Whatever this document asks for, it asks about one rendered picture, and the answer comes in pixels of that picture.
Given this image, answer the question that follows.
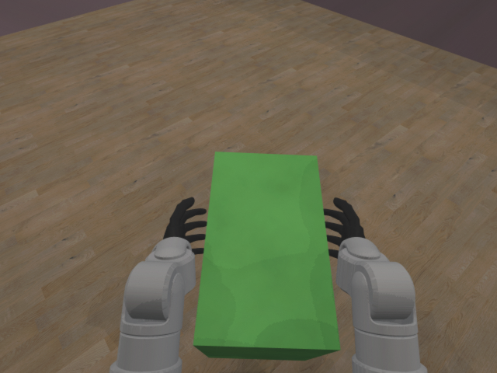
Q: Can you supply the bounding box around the carton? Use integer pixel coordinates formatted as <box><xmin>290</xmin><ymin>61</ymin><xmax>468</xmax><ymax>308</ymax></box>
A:
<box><xmin>193</xmin><ymin>152</ymin><xmax>341</xmax><ymax>361</ymax></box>

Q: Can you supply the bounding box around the robot left forearm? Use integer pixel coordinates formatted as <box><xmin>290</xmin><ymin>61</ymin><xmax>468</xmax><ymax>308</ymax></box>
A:
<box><xmin>109</xmin><ymin>237</ymin><xmax>196</xmax><ymax>373</ymax></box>

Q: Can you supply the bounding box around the right robot hand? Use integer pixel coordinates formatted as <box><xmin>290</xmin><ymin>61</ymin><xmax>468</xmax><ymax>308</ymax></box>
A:
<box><xmin>324</xmin><ymin>197</ymin><xmax>365</xmax><ymax>259</ymax></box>

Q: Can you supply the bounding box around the left robot hand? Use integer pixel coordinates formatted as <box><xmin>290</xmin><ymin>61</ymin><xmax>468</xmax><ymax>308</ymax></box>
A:
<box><xmin>163</xmin><ymin>197</ymin><xmax>207</xmax><ymax>255</ymax></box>

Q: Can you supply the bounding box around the robot right forearm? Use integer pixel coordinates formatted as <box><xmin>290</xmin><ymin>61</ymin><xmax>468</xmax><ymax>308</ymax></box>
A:
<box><xmin>335</xmin><ymin>237</ymin><xmax>428</xmax><ymax>373</ymax></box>

